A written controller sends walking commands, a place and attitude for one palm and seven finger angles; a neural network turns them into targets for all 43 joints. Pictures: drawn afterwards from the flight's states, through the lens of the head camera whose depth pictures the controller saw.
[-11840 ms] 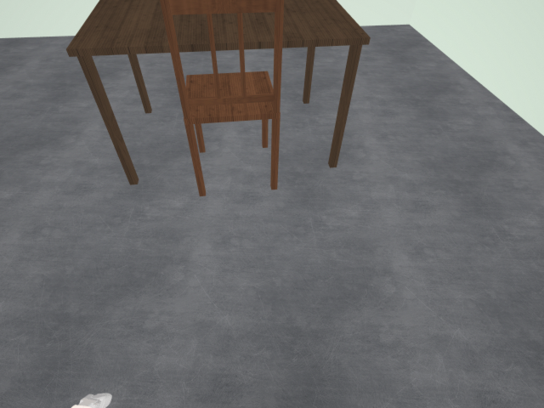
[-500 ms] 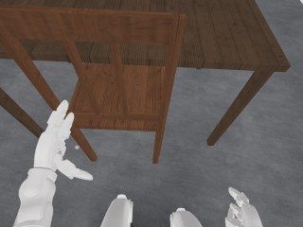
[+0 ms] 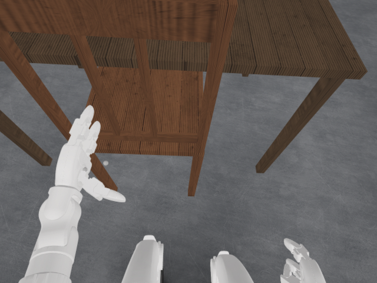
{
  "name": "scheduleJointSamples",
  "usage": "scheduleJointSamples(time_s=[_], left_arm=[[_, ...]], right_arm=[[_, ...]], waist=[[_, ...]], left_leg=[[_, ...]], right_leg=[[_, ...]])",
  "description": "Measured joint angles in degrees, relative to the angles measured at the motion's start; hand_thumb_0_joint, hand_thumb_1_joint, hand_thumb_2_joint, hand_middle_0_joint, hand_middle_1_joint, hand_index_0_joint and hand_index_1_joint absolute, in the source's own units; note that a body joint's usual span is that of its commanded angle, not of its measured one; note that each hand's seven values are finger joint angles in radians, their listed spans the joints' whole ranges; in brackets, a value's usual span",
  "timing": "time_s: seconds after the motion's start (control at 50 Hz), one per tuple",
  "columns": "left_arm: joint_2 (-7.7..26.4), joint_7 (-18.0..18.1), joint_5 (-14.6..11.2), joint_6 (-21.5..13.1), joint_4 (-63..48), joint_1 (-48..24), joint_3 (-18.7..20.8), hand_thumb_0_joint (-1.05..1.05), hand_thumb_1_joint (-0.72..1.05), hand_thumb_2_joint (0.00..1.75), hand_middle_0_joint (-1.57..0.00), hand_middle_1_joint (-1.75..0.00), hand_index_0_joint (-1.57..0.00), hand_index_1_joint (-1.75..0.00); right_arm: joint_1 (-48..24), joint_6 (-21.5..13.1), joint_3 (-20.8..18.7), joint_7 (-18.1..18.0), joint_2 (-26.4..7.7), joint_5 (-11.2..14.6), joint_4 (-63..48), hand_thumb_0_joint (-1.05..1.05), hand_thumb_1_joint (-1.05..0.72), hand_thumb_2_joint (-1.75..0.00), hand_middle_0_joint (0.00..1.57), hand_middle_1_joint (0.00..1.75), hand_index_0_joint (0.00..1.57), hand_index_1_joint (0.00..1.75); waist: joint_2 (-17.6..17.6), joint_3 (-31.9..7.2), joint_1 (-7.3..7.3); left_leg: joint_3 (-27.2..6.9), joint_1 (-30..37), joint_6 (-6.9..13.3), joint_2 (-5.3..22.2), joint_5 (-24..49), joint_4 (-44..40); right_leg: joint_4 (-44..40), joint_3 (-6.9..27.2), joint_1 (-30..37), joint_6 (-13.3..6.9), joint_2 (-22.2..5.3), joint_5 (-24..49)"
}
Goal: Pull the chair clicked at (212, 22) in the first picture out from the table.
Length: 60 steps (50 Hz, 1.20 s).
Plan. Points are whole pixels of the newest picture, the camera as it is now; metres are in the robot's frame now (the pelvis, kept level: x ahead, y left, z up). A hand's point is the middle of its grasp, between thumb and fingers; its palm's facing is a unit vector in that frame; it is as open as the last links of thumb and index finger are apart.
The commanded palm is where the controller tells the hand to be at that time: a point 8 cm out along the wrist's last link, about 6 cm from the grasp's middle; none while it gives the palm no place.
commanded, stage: aim the fingers beside a spindle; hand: left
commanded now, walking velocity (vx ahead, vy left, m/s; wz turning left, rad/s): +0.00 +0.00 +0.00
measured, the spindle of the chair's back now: (102, 95) +0.50 +0.21 +0.05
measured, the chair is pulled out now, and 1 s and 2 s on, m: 0.00 0.00 0.00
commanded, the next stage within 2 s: none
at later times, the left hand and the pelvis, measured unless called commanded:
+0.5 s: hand (105, 160) +0.36 +0.18 +0.02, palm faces +0.01 -1.00 -0.07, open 16.9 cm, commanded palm +0.33 +0.23 +0.02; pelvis +0.00 -0.01 +0.00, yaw +0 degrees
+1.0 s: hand (97, 156) +0.36 +0.20 +0.03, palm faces -0.01 -1.00 -0.06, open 16.9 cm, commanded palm +0.34 +0.24 +0.02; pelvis +0.00 -0.01 +0.00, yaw +0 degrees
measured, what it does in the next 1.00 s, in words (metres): stands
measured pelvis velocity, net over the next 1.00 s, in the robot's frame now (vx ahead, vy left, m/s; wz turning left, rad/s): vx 0.00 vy -0.01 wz -0.01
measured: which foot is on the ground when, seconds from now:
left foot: down 0.00-1.00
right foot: down 0.00-1.00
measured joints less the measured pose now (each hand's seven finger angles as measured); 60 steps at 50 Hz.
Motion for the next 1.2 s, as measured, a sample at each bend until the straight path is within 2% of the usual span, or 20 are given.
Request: scheduleJointSamples(time_s=[0.12, 0.34, 0.44, 0.54, 0.66, 0.78, 0.88, 0.98, 1.06, 1.12, 1.2], left_arm=[[0.76, 1.39, 0.38, 0.50, 2.21, -1.89, 1.88, -0.01, -0.50, 0.30, -0.06, -0.08, -0.06, -0.08], [-0.67, 2.01, 0.74, -0.69, 1.21, -0.32, -0.33, -0.01, -0.50, 0.30, -0.06, -0.08, -0.06, -0.08], [-0.26, 2.47, 1.21, -0.94, 2.80, -1.45, 1.14, -0.01, -0.50, 0.30, -0.06, -0.08, -0.06, -0.08], [1.01, 1.64, 0.09, -1.53, 0.82, -0.21, 2.71, -0.01, -0.50, 0.30, -0.06, -0.08, -0.06, -0.08], [1.05, -0.71, -1.42, -0.99, 1.60, 1.38, 1.56, -0.01, -0.50, 0.30, -0.06, -0.08, -0.06, -0.08], [0.09, -0.77, -0.44, -1.25, 3.58, 0.14, 1.56, -0.01, -0.50, 0.30, -0.06, -0.08, -0.06, -0.08], [1.59, -0.12, -0.10, -2.48, 1.68, -1.90, 3.51, -0.02, -0.50, 0.30, -0.06, -0.08, -0.06, -0.08], [2.98, -1.64, -1.89, -0.43, 2.66, -2.59, 3.95, -0.01, -0.50, 0.30, -0.06, -0.08, -0.06, -0.08], [1.86, -2.82, -2.35, 1.69, 4.72, -1.15, 2.18, -0.01, -0.50, 0.30, -0.06, -0.08, -0.06, -0.08], [0.27, -1.73, -1.36, 1.22, 3.65, 0.48, 1.36, -0.01, -0.50, 0.30, -0.06, -0.08, -0.06, -0.08], [-0.88, 1.25, 0.14, -1.61, -1.25, 2.07, 1.33, -0.02, -0.50, 0.30, -0.06, -0.08, -0.06, -0.08]], right_arm=[[0.53, 1.45, 0.03, 0.77, 0.40, -0.14, -0.70, 0.01, -0.90, -0.90, 0.20, 0.30, 0.20, 0.30], [1.44, 2.69, -0.18, 1.23, 0.15, 0.07, -0.27, 0.01, -0.90, -0.90, 0.20, 0.30, 0.20, 0.30], [0.70, 3.00, -0.06, 1.11, 0.28, -0.07, -0.52, 0.01, -0.90, -0.90, 0.20, 0.30, 0.20, 0.30], [0.49, 2.97, -0.26, 1.12, 0.30, 0.02, -0.85, 0.01, -0.90, -0.90, 0.20, 0.30, 0.20, 0.30], [0.81, 2.79, -0.35, 1.08, -0.33, 0.59, -0.71, 0.01, -0.90, -0.90, 0.20, 0.30, 0.20, 0.30], [-0.28, 2.10, -0.40, 0.44, -0.62, 0.29, -0.68, 0.01, -0.90, -0.90, 0.20, 0.30, 0.20, 0.30], [-0.84, 1.78, -0.31, 0.22, -0.19, -0.13, -0.37, 0.01, -0.90, -0.90, 0.20, 0.30, 0.20, 0.30], [0.34, 2.36, -0.05, 0.71, 0.11, 0.40, -0.20, 0.01, -0.90, -0.90, 0.20, 0.30, 0.20, 0.30], [1.47, 2.59, 0.06, 0.96, -0.16, 0.83, -0.60, 0.01, -0.90, -0.90, 0.20, 0.30, 0.20, 0.30], [1.50, 2.32, -0.10, 0.87, -0.22, 0.52, -0.79, 0.01, -0.90, -0.90, 0.20, 0.30, 0.20, 0.30], [1.05, 1.85, -0.45, 0.79, 0.16, -0.23, -0.61, 0.01, -0.90, -0.90, 0.20, 0.30, 0.20, 0.30]], waist=[[-0.02, -0.19, -0.62], [0.51, -0.42, -0.08], [0.04, -0.19, -0.40], [-0.02, 0.02, -0.29], [0.30, -1.00, 0.41], [-0.12, -0.39, 0.07], [-0.26, 0.63, -0.32], [0.22, -0.48, -0.15], [0.60, -1.24, -0.02], [0.47, -0.89, -0.25], [0.05, 0.05, -0.44]], left_leg=[[0.34, -1.07, -0.05, 0.26, -0.19, 0.57], [0.44, -0.92, -0.09, 0.15, -0.25, 0.36], [0.32, -1.37, -0.36, 0.31, -0.35, 0.83], [0.10, -0.78, -0.63, 0.49, -0.34, 0.52], [-0.17, -0.15, -0.68, 0.31, -0.22, -0.15], [-0.48, -1.65, -0.70, 0.35, -0.56, 1.33], [-0.65, -2.10, -0.76, 0.55, -0.70, 1.96], [-0.34, -1.52, -0.55, 0.51, -0.46, 0.89], [0.08, -1.26, -0.20, 0.33, -0.42, 0.28], [0.29, -1.58, -0.03, 0.33, -0.63, 0.67], [0.37, -1.46, 0.00, 0.39, -0.82, 1.06]], right_leg=[[0.80, 0.40, -1.35, -0.05, 0.20, -0.15], [0.79, 0.48, -1.30, -0.08, 0.08, -0.32], [1.53, 0.40, -1.88, -0.38, 0.25, -0.57], [1.19, 0.21, -1.29, -0.67, 0.47, -0.52], [0.40, -0.09, -0.49, -0.69, 0.35, -0.44], [1.79, -0.33, -1.82, -0.74, 0.44, -0.88], [2.21, -0.45, -2.17, -0.80, 0.67, -0.88], [1.02, -0.16, -1.67, -0.57, 0.59, -0.46], [0.35, 0.21, -1.45, -0.20, 0.36, -0.30], [0.67, 0.42, -1.78, -0.03, 0.32, -0.44], [0.97, 0.52, -1.65, 0.02, 0.37, -0.55]])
